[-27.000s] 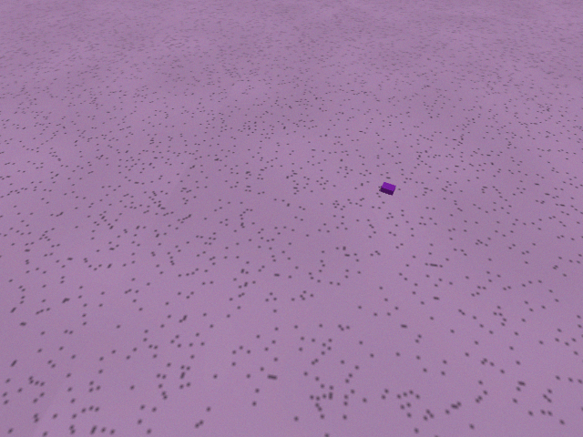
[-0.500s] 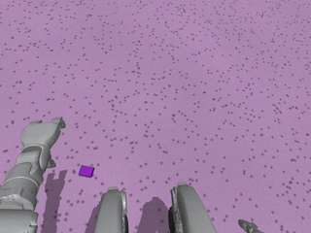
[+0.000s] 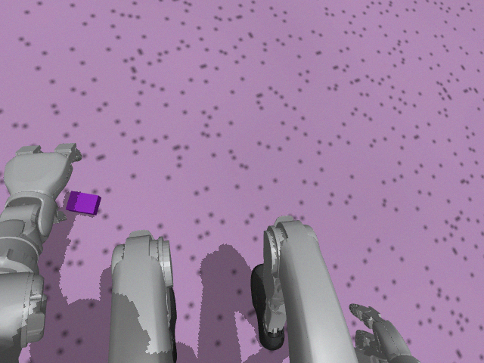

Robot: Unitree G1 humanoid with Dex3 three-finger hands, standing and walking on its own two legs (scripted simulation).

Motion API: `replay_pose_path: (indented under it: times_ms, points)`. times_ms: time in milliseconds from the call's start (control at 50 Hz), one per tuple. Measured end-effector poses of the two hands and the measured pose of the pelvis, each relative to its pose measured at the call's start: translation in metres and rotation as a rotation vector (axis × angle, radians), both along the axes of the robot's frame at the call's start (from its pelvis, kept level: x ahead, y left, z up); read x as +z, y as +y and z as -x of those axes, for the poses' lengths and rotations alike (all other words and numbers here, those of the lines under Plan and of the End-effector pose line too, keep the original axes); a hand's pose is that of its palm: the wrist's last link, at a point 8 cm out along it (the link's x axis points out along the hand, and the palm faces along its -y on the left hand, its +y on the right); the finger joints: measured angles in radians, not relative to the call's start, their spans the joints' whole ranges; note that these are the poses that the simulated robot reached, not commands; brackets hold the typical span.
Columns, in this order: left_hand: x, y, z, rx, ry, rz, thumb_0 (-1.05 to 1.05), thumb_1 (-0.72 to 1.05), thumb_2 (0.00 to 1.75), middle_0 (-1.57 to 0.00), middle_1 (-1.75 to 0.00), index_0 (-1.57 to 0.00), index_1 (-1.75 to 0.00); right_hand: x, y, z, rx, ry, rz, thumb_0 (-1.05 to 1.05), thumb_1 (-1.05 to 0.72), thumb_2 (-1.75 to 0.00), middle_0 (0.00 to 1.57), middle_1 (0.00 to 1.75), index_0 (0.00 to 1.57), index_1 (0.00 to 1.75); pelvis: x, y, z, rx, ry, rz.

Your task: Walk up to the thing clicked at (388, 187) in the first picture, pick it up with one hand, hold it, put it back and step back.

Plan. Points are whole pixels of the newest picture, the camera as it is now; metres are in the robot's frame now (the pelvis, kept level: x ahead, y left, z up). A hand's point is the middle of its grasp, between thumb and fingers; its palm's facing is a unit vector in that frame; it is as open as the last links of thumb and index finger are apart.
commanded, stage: approach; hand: left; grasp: from above
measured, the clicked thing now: (84, 203) +0.42 +0.31 -0.40
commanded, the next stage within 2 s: rest palm in 0.40 s
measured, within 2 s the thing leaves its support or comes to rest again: neither
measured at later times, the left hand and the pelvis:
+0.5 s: hand (78, 192) +0.44 +0.31 -0.34, palm faces -0.44 -0.12 -0.89, open 12.3 cm; pelvis +0.02 +0.00 -0.11, yaw -5 degrees
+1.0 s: hand (87, 204) +0.41 +0.29 -0.35, palm faces -0.46 -0.15 -0.87, open 13.4 cm; pelvis +0.01 +0.00 -0.13, yaw -6 degrees
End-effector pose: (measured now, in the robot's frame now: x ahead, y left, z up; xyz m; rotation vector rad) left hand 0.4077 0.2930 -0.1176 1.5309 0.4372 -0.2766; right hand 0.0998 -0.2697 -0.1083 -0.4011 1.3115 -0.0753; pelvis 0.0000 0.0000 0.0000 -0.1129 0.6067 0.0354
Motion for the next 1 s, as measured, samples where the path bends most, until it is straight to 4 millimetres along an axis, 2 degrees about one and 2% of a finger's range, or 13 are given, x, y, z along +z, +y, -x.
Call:
replay_pose_path:
  times_ms: [120,240,380,460,520,600,700,760,880,1000]
  points:
    - [-0.041,0.005,-0.01,0.039,0.027,0.011,0.0,-0.14,0.67,-0.43,-0.69,-0.43,-0.69,-0.035,0.006,0.031,0.011,0.062,-0.019,0.0,-0.89,-0.9,0.2,0.3,0.2,0.3,-0.038,-0.002,0.004,-0.006,-0.014,0.006]
    - [-0.084,0.009,-0.025,0.048,0.056,0.037,0.0,-0.16,0.69,-0.4,-0.72,-0.4,-0.71,-0.053,0.002,0.054,0.025,0.129,0.002,0.0,-0.89,-0.89,0.2,0.3,0.2,0.3,-0.071,-0.003,0.0,-0.018,-0.029,0.021]
    - [-0.137,0.012,-0.034,0.039,0.078,0.077,0.0,-0.19,0.71,-0.37,-0.74,-0.37,-0.73,-0.063,-0.006,0.06,0.08,0.206,0.045,0.0,-0.89,-0.89,0.2,0.3,0.2,0.3,-0.1,-0.001,-0.009,-0.037,-0.061,0.045]
    - [-0.158,0.014,-0.035,0.037,0.03,0.085,0.0,-0.2,0.72,-0.36,-0.74,-0.36,-0.73,-0.067,-0.008,0.056,0.112,0.237,0.057,0.0,-0.89,-0.89,0.2,0.3,0.2,0.3,-0.11,0.0,-0.014,-0.048,-0.08,0.057]
    - [-0.165,0.018,-0.035,0.047,-0.011,0.076,0.0,-0.2,0.72,-0.35,-0.74,-0.35,-0.73,-0.071,-0.008,0.049,0.122,0.241,0.054,0.0,-0.89,-0.89,0.2,0.3,0.2,0.3,-0.115,0.0,-0.019,-0.054,-0.083,0.063]
    - [-0.161,0.028,-0.035,0.091,-0.072,0.05,0.0,-0.23,0.74,-0.33,-0.74,-0.32,-0.73,-0.078,-0.008,0.034,0.124,0.219,0.036,0.0,-0.89,-0.89,0.2,0.3,0.2,0.3,-0.118,0.001,-0.024,-0.054,-0.076,0.064]
    - [-0.153,0.038,-0.031,0.131,-0.009,0.021,0.0,-0.3,0.8,-0.28,-0.75,-0.27,-0.75,-0.089,-0.006,0.011,0.157,0.158,0.001,0.0,-0.89,-0.9,0.2,0.3,0.2,0.3,-0.12,0.003,-0.025,-0.052,-0.076,0.069]
    - [-0.153,0.041,-0.025,0.143,0.041,0.023,0.0,-0.33,0.82,-0.25,-0.78,-0.24,-0.78,-0.094,-0.003,0.005,0.173,0.131,-0.014,0.0,-0.89,-0.9,0.2,0.3,0.2,0.3,-0.121,0.004,-0.022,-0.052,-0.09,0.071]
    - [-0.166,0.023,-0.012,0.083,0.103,0.105,0.0,-0.35,0.84,-0.21,-0.84,-0.21,-0.83,-0.096,0.004,0.013,0.202,0.139,-0.029,0.0,-0.9,-0.9,0.2,0.3,0.2,0.3,-0.123,0.002,-0.014,-0.055,-0.129,0.072]
    - [-0.175,0.002,-0.01,-0.018,0.024,0.144,0.0,-0.36,0.85,-0.2,-0.88,-0.2,-0.87,-0.086,0.001,0.029,0.206,0.174,0.016,0.0,-0.89,-0.9,0.2,0.3,0.2,0.3,-0.127,0.0,-0.012,-0.069,-0.163,0.076]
